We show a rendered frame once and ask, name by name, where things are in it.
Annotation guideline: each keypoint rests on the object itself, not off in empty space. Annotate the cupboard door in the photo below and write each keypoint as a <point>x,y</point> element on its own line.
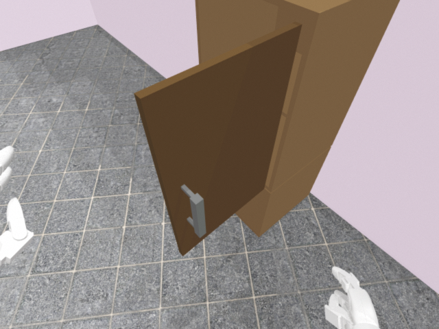
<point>213,128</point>

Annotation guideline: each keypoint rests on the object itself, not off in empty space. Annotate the handle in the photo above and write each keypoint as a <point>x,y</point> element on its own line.
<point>197,209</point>

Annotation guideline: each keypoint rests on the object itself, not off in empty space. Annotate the right robot hand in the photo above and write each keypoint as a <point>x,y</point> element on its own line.
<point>356,306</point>

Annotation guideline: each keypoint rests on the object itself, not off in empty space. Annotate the left robot hand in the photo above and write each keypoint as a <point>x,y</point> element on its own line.
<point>12,242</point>

